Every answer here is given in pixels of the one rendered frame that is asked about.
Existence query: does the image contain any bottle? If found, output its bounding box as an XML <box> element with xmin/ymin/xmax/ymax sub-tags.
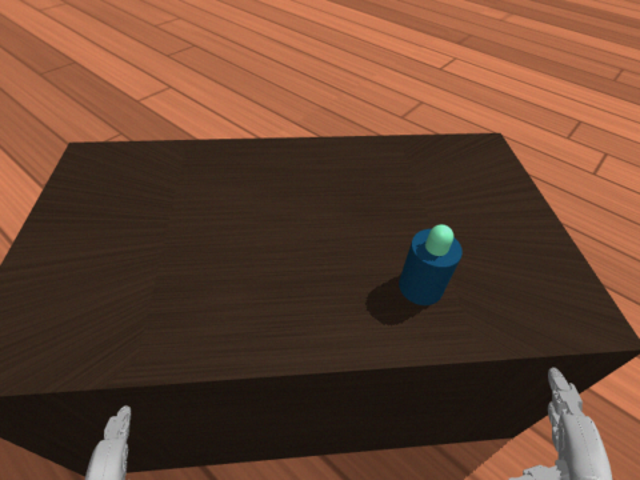
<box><xmin>399</xmin><ymin>225</ymin><xmax>462</xmax><ymax>305</ymax></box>

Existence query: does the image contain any right robot hand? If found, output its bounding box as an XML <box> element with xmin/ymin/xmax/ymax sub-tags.
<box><xmin>509</xmin><ymin>367</ymin><xmax>613</xmax><ymax>480</ymax></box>

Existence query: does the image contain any left robot hand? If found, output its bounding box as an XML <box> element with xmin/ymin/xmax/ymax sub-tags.
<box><xmin>85</xmin><ymin>406</ymin><xmax>131</xmax><ymax>480</ymax></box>

